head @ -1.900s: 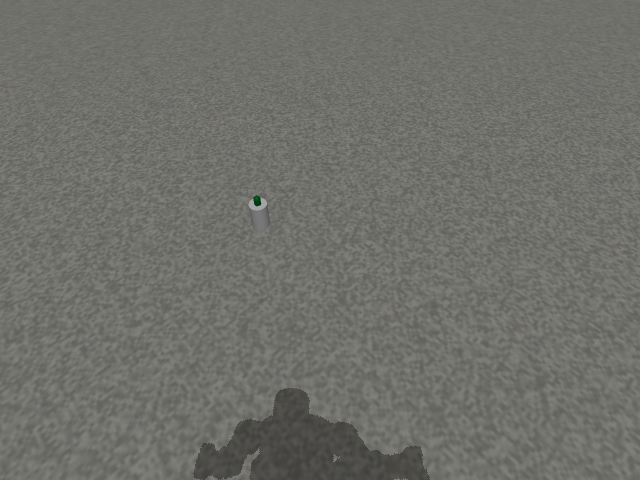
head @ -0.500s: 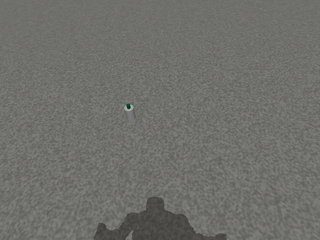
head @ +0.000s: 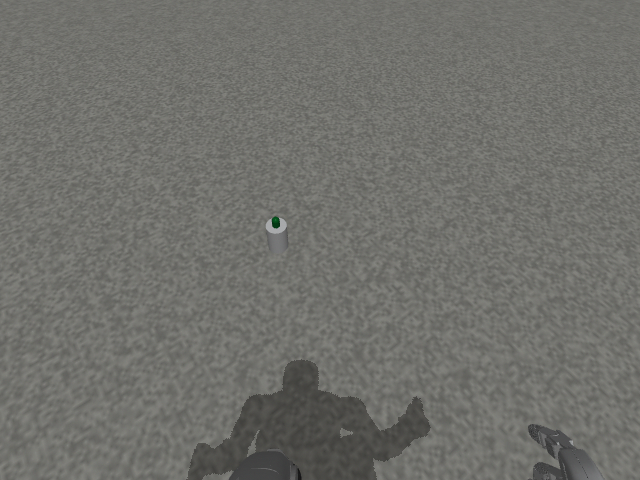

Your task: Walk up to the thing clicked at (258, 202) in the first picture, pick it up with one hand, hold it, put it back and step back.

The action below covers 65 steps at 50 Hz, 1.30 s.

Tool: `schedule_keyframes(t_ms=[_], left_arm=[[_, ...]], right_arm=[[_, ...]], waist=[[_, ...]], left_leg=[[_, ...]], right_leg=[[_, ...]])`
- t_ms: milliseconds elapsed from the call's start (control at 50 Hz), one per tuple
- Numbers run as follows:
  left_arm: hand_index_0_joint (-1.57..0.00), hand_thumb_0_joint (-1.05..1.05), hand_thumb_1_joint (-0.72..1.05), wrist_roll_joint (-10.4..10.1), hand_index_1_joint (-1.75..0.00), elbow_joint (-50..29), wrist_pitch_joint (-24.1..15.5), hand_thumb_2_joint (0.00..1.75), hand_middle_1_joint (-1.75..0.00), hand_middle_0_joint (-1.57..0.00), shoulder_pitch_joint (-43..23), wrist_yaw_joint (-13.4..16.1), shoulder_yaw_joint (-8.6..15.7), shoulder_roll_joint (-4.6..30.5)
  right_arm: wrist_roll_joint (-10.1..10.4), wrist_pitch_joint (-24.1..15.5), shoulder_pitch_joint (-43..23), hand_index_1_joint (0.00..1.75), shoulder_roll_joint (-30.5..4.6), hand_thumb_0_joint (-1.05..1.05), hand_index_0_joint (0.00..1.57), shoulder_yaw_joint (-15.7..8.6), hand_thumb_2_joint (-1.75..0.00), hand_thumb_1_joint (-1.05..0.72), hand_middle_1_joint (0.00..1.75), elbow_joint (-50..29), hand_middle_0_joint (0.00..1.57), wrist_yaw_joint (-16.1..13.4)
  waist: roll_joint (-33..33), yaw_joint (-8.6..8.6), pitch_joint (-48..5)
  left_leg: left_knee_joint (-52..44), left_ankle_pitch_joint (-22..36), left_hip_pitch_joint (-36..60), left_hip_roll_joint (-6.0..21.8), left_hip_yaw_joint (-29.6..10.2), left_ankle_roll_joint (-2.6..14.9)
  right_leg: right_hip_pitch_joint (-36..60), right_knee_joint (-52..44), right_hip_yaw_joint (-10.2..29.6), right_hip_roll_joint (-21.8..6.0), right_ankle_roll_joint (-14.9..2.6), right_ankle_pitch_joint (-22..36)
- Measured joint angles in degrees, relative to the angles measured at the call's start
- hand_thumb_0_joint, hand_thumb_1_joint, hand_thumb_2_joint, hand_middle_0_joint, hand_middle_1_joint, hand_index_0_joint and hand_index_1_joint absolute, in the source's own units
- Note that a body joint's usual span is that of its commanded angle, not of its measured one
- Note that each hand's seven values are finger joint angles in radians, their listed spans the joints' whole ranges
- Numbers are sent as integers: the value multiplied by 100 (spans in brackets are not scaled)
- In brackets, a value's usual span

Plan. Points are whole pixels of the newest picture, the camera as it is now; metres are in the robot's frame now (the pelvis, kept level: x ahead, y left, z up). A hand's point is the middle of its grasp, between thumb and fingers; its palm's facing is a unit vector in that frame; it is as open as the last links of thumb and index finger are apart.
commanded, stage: walk up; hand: left
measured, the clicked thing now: (277, 232) +0.97 +0.22 -0.67
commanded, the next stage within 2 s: none
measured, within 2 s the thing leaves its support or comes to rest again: neither
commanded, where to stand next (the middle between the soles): +0.69 +0.00 m, yaw -2 degrees
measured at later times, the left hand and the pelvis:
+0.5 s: hand (200, 343) +0.30 +0.21 -0.10, palm faces -0.03 -0.91 -0.42, open 7.4 cm; pelvis +0.21 -0.06 +0.01, yaw -2 degrees
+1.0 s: hand (191, 289) +0.42 +0.27 -0.15, palm faces -0.04 -0.95 -0.32, open 7.4 cm; pelvis +0.39 +0.00 +0.01, yaw +1 degrees
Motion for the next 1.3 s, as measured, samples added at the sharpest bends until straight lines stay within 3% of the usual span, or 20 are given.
schedule_keyframes(t_ms=[40, 100, 220, 320, 360, 400, 460, 520, 660, 740, 820, 860, 880, 940, 1000, 1180, 1300], left_arm=[[-20, 1, 91, -28, -29, -77, -32, 90, -30, -20, -27, -29, -40, 18], [-20, 0, 91, -41, -29, -251, -82, 90, -30, -20, -99, -95, 0, 103], [-20, 0, 91, 77, -29, -375, -77, 90, -30, -20, -247, -260, 152, 262], [-20, 0, 91, 129, -29, -238, -61, 90, -30, -20, -306, -354, 239, 257], [-20, 0, 91, 152, -29, -213, -107, 90, -30, -20, -281, -351, 262, 257], [-20, 0, 91, 188, -29, -200, -192, 90, -30, -20, -368, -292, 283, 140], [-20, 0, 91, 133, -29, -387, -321, 90, -30, -20, -423, -213, 220, 73], [-20, 0, 91, 55, -29, -474, -348, 90, -30, -20, -311, -143, 129, -47], [-20, 0, 90, 88, -30, -461, -297, 90, -30, -20, 23, -114, 56, -50], [-20, 0, 90, 137, -30, -531, -307, 90, -30, -20, 89, -127, 108, 62], [-20, 0, 90, 133, -30, -525, -290, 90, -30, -20, 157, -126, 142, 219], [-20, 0, 90, 126, -30, -478, -238, 90, -30, -20, 177, -108, 157, 318], [-20, 0, 90, 113, -30, -436, -194, 90, -30, -20, 163, -82, 167, 351], [-20, 0, 91, 86, -29, -302, -54, 90, -30, -20, 98, -35, 103, 267], [-20, 0, 91, 44, -29, -263, -34, 90, -30, -20, 43, -65, 43, 298], [-20, 0, 91, 86, -29, -212, 47, 90, -30, -20, 5, -202, 125, 308], [-20, 0, 91, 124, -29, -143, 10, 90, -30, -20, -73, -247, 129, 215]], right_arm=[[89, -10, 126, 29, 43, 0, 20, 59, -90, -91, 30, -38, 20, -75], [125, -55, 393, 30, 41, 0, 20, 125, -90, -91, 30, -30, 20, -133], [67, -100, 838, 30, -107, 1, 20, 122, -90, -91, 30, 48, 21, -91], [62, -70, 1106, 30, -318, 1, 20, 56, -90, -91, 30, 63, 21, -49], [66, -18, 1232, 30, -381, 1, 20, 35, -90, -91, 30, 74, 20, -59], [79, 45, 1248, 30, -459, 1, 20, 3, -90, -91, 30, 140, 20, -105], [87, 137, 1193, 29, -377, 1, 20, 105, -90, -91, 30, 226, 20, -163], [145, 159, 1046, 29, -379, 1, 20, 172, -90, -91, 30, 250, 20, -155], [95, 195, 811, 29, -362, 1, 20, 111, -90, -91, 30, 89, 20, -40], [24, 231, 752, 29, -339, 1, 20, 78, -90, -91, 30, 162, 20, 44], [-4, 183, 686, 29, -315, 1, 20, 58, -90, -91, 30, 199, 20, 98], [-20, 109, 639, 29, -270, 1, 20, 38, -90, -91, 30, 197, 20, 84], [-52, 58, 588, 29, -231, 1, 20, 36, -90, -91, 30, 176, 20, 64], [16, -63, 569, 29, -218, 1, 20, 47, -90, -91, 30, -6, 20, -6], [99, -83, 662, 29, -128, 1, 20, 122, -90, -91, 30, -66, 20, -87], [76, -93, 1105, 30, -111, 1, 20, 195, -90, -91, 30, -18, 21, -133], [44, -12, 1267, 30, -257, 1, 20, 138, -90, -91, 30, -18, 21, -118]], waist=[[-36, -43, -68], [-119, -92, -156], [-167, -136, -215], [-8, -276, -306], [91, -299, -401], [450, -285, -343], [412, -129, -231], [441, -8, -197], [525, -12, -257], [432, 42, -260], [268, 90, -298], [56, 69, -300], [-114, 79, -253], [-73, -52, -212], [-138, -141, -211], [-219, -188, -262], [26, -267, -259]], left_leg=[[-347, -5, 402, -2, 56, -43], [-810, -19, 938, -58, 109, -62], [-1187, -312, 1653, -117, 214, -96], [-999, -829, 1912, -92, 234, -262], [-682, -1186, 1911, -22, 207, -351], [133, -1502, 1685, 298, 57, -233], [2007, -1625, 856, 35, -288, -148], [2765, -1304, 122, -83, -509, -126], [1738, -343, -720, 198, -852, -338], [632, -18, -670, 370, -592, -367], [-173, 108, -274, 395, -317, -233], [-304, 386, -75, 248, -193, -207], [-179, 292, -31, 141, -73, -200], [58, -68, 76, 158, -56, -115], [-332, -39, 461, 127, -26, -106], [-1191, -92, 1328, -133, 177, -48], [-1125, -479, 1566, -144, 269, -116]], right_leg=[[-649, 510, 245, 20, -51, 328], [-1385, 309, 405, -169, 21, 745], [-1998, -1400, 164, -620, 248, 1446], [-1726, -2597, -45, -634, 180, 2051], [-1413, -2881, -159, -520, 148, 2044], [-1302, -2691, -371, -283, 180, 1792], [-1128, -2536, -396, -349, 128, 1480], [-720, -2961, -383, -358, 123, 1518], [16, -3633, -544, -185, 125, 1443], [284, -3644, -677, -161, 189, 1183], [435, -3336, -752, -217, 355, 730], [419, -2922, -730, -400, 390, 365], [281, -2471, -624, -564, 277, 252], [-506, -639, -169, -294, 46, 16], [-1170, 19, 62, -179, -25, 400], [-1951, -1115, 257, -450, 245, 1423], [-1617, -2435, -36, -494, 210, 1651]])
